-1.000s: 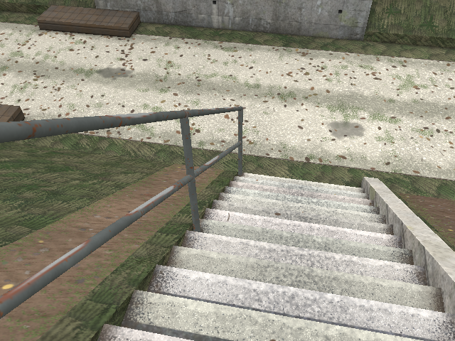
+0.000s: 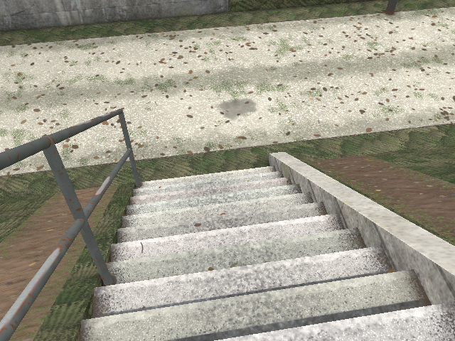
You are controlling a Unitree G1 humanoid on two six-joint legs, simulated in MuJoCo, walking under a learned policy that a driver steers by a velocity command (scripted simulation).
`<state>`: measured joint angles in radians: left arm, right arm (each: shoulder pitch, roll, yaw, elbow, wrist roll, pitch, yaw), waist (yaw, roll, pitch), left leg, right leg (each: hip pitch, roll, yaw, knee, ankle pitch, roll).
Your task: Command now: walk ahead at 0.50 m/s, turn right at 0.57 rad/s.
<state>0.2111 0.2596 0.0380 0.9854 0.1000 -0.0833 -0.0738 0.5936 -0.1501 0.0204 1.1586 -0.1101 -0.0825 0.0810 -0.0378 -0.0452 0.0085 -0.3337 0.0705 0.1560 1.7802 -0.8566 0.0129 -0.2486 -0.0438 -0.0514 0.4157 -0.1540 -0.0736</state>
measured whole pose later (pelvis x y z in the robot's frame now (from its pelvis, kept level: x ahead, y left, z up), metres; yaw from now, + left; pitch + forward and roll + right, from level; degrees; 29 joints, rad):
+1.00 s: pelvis +0.43 -0.05 -0.31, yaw -25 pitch -1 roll +0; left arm 0.04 0.18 -0.01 0.93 0.09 -0.05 -0.09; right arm 0.60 -0.19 -0.01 1.09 -0.06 -0.10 0.00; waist -0.18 0.03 0.10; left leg 0.00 0.06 0.07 1.08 -0.87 -0.01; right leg -0.45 -0.05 -0.08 0.34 0.54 -0.05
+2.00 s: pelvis +0.52 -0.05 -0.42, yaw +7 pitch +5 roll -4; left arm 0.23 0.23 -0.04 0.68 0.08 -0.01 -0.01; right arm 0.36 -0.25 0.01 0.77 -0.05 -0.08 0.03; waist -0.06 0.03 -0.05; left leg -0.51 -0.15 -0.24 0.86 -0.40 0.06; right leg -0.73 -0.01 0.01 1.22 -0.29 0.13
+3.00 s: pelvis +0.55 -0.10 -0.39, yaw +11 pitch -1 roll +0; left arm 0.21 0.21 0.05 1.01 0.02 -0.04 -0.08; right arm 0.19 -0.22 -0.04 1.00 -0.02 -0.03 0.09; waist 0.00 0.00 0.05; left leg -0.18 0.00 0.02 0.44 -0.25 0.01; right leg -0.17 0.01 -0.03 0.44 -0.25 -0.02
